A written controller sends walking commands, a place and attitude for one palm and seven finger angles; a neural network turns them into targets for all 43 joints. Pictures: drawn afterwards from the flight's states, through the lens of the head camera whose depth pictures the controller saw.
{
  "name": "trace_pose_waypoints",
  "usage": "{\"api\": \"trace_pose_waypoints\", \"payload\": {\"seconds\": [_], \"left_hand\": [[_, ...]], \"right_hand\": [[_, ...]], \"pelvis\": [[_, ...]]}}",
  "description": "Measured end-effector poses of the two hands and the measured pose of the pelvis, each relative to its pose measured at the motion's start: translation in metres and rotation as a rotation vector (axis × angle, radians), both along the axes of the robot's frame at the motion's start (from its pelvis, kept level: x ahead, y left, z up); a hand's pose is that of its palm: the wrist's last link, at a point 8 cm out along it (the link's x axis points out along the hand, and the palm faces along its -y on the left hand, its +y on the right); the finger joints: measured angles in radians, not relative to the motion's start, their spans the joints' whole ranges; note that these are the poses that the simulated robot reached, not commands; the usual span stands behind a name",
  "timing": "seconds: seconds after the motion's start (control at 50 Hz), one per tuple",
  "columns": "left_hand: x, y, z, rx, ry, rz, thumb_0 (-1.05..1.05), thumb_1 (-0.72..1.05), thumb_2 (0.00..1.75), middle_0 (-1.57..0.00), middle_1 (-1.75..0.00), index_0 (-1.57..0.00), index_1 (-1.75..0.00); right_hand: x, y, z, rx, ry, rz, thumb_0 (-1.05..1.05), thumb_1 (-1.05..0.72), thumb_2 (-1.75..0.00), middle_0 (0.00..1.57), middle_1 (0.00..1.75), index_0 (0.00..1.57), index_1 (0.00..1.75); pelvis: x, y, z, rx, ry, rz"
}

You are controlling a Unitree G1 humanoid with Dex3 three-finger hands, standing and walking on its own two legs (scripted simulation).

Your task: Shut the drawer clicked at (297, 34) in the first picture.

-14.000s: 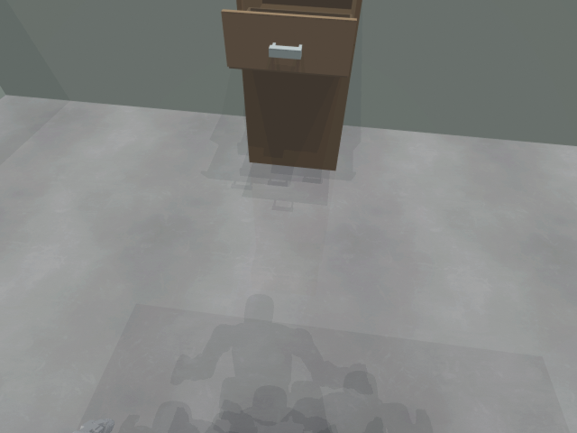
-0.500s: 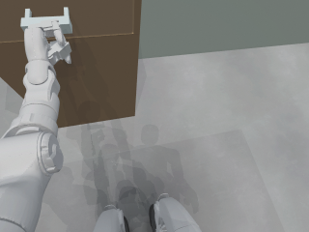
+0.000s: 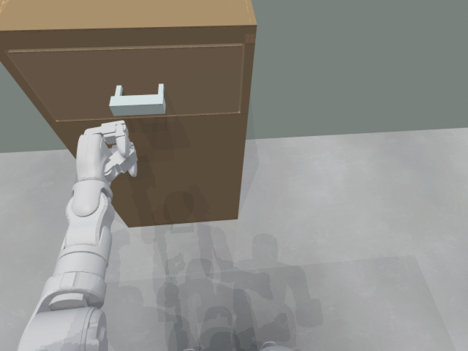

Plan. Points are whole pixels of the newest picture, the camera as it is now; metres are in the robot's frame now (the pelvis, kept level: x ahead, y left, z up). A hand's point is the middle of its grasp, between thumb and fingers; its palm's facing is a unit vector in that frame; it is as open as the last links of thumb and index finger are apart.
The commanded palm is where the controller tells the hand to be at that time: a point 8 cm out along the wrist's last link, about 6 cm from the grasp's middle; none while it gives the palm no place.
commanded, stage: draw the hand back to the body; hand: left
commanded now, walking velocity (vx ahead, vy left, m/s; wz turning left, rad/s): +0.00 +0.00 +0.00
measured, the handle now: (139, 97) +0.61 +0.18 +0.04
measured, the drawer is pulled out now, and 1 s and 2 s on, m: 0.00 0.00 0.00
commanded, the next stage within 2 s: step back with the hand held close in 1.08 s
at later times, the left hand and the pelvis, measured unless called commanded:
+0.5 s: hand (52, 235) +0.26 +0.21 +0.14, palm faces +0.23 -0.94 -0.25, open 3.3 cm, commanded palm +0.21 +0.25 +0.16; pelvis -0.02 +0.00 +0.04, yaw +2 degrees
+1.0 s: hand out of the picture +0.14 +0.25 +0.21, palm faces +0.44 -0.80 -0.40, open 3.3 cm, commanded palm +0.10 +0.29 +0.22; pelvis -0.02 +0.00 +0.04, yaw +3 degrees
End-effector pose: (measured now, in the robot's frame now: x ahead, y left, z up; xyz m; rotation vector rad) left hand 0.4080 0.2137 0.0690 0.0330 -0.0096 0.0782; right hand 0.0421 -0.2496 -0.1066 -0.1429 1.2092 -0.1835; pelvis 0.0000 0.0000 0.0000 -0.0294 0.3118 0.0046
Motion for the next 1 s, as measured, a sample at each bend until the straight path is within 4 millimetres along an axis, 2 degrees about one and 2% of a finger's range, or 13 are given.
{"api": "trace_pose_waypoints", "payload": {"seconds": [0.22,0.32,0.44,0.54,0.68,0.9,1.0], "left_hand": [[-0.080,0.015,0.039,0.012,-0.029,-0.020,0.02,0.90,0.90,-1.40,-1.60,-1.40,-1.60],[-0.118,0.019,0.057,0.153,0.006,0.032,0.02,0.90,0.90,-1.40,-1.60,-1.40,-1.60],[-0.159,0.032,0.077,0.212,0.011,0.120,0.02,0.89,0.90,-1.40,-1.60,-1.40,-1.60],[-0.190,0.042,0.094,0.238,-0.015,0.177,0.02,0.89,0.90,-1.40,-1.60,-1.40,-1.60],[-0.232,0.048,0.116,0.287,-0.066,0.222,0.02,0.89,0.90,-1.40,-1.60,-1.40,-1.60],[-0.293,0.068,0.147,0.405,-0.113,0.324,0.02,0.89,0.90,-1.40,-1.60,-1.40,-1.60],[-0.311,0.072,0.155,0.440,-0.133,0.360,0.02,0.89,0.90,-1.40,-1.60,-1.40,-1.60]], "right_hand": [[0.078,0.007,0.026,-0.003,-0.287,0.102,0.01,-0.91,-0.90,0.20,0.30,0.20,0.29],[0.103,0.016,0.045,-0.007,-0.379,0.116,0.01,-0.91,-0.90,0.20,0.30,0.20,0.29],[0.124,0.031,0.066,-0.006,-0.456,0.166,0.01,-0.91,-0.90,0.20,0.30,0.20,0.29],[0.131,0.042,0.074,0.005,-0.496,0.210,0.01,-0.90,-0.90,0.20,0.30,0.20,0.29],[0.129,0.049,0.075,0.021,-0.505,0.238,0.01,-0.90,-0.90,0.20,0.30,0.20,0.30],[0.119,0.043,0.071,0.007,-0.507,0.231,0.01,-0.90,-0.90,0.20,0.30,0.20,0.30],[0.119,0.040,0.072,-0.007,-0.526,0.232,0.01,-0.90,-0.90,0.20,0.30,0.20,0.30]], "pelvis": [[-0.008,-0.001,0.013,0.009,-0.132,0.032],[-0.014,-0.001,0.024,0.022,-0.215,0.027],[-0.019,-0.001,0.035,0.028,-0.293,0.032],[-0.020,0.000,0.041,0.030,-0.338,0.037],[-0.019,0.001,0.044,0.030,-0.373,0.038],[-0.019,0.001,0.044,0.024,-0.387,0.039],[-0.021,0.002,0.043,0.024,-0.394,0.044]]}}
